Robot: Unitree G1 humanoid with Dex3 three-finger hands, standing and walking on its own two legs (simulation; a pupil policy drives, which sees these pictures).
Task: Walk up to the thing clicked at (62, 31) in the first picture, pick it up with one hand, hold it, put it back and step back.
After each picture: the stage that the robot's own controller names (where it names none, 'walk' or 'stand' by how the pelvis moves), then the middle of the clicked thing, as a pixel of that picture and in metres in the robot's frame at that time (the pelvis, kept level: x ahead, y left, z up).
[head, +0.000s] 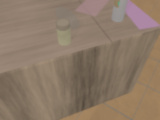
stand; (63, 32) +0.66 +0.12 -0.01
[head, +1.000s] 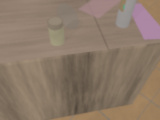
rise first; (56, 31) +0.60 +0.17 +0.02
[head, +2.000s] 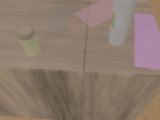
rise first; (29, 40) +0.51 +0.27 +0.02
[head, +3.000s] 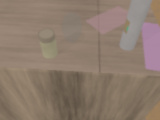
stand; (48, 44) +0.54 +0.18 +0.01
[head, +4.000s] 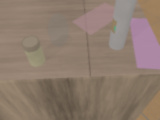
walk; (34, 51) +0.49 +0.22 +0.00
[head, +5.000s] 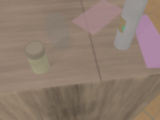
stand; (37, 58) +0.44 +0.18 +0.01
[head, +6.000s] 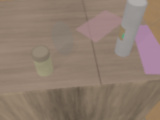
stand; (42, 61) +0.46 +0.19 +0.00
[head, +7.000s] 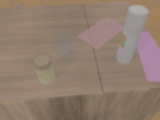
stand; (44, 69) +0.43 +0.18 -0.01
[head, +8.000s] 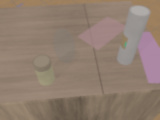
stand; (44, 70) +0.43 +0.18 -0.01
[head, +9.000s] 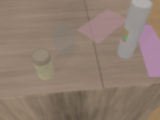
rise first; (43, 64) +0.44 +0.18 -0.01
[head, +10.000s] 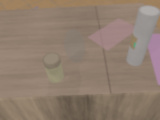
rise first; (53, 68) +0.44 +0.18 -0.01
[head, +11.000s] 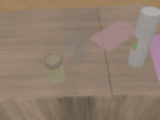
go down; (55, 69) +0.44 +0.16 +0.00
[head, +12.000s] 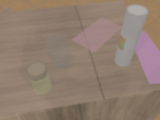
go down; (39, 78) +0.40 +0.17 +0.01
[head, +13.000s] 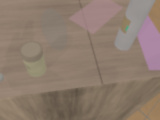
close in; (34, 60) +0.42 +0.16 +0.02
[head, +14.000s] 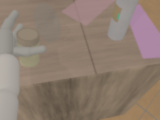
close; (28, 48) +0.46 +0.17 +0.06
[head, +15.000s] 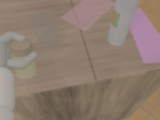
lift; (23, 59) +0.42 +0.19 +0.05
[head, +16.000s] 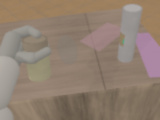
lift; (37, 58) +0.34 +0.15 +0.19
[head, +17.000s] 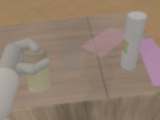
hold; (37, 69) +0.33 +0.16 +0.16
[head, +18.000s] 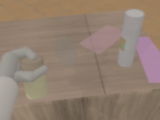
hold; (34, 77) +0.32 +0.17 +0.13
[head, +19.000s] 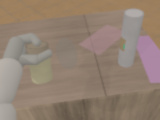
crouch; (39, 62) +0.36 +0.15 +0.15
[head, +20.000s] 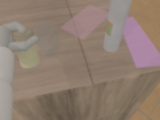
lower; (26, 48) +0.46 +0.17 +0.08
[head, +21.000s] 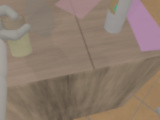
lower; (17, 36) +0.49 +0.18 +0.07
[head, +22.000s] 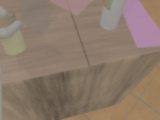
lower; (9, 33) +0.50 +0.19 +0.07
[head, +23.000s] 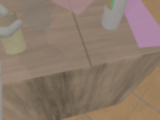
lower; (10, 33) +0.50 +0.19 +0.07
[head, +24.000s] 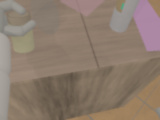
loosen; (21, 32) +0.49 +0.18 +0.07
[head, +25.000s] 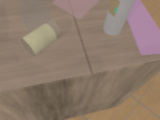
withdraw; (42, 37) +0.49 +0.11 +0.03
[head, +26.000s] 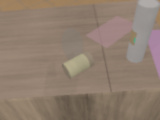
sink last; (78, 64) +0.47 +0.08 +0.00
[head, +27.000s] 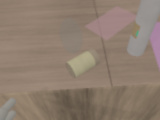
stand; (82, 63) +0.45 +0.05 +0.00
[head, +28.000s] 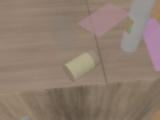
stand; (81, 65) +0.42 +0.04 +0.03
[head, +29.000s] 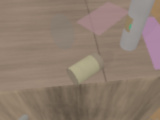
stand; (85, 68) +0.40 +0.02 +0.03
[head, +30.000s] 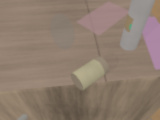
stand; (90, 73) +0.38 +0.01 +0.03
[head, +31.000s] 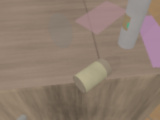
stand; (92, 75) +0.38 -0.01 +0.03
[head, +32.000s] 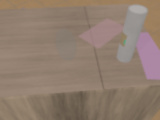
stand; out of the picture +0.19 -0.07 -0.69
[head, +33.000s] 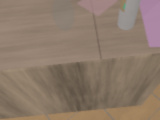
walk; out of the picture +0.23 +0.05 -0.73
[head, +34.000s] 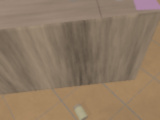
walk; (80, 112) +0.49 +0.10 -0.73
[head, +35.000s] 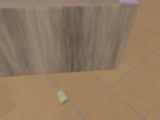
stand; (62, 96) +0.71 +0.19 -0.73
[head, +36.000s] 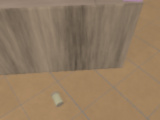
stand; (57, 99) +0.67 +0.25 -0.75
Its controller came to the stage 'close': yes
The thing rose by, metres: 0.21
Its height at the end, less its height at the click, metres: -0.74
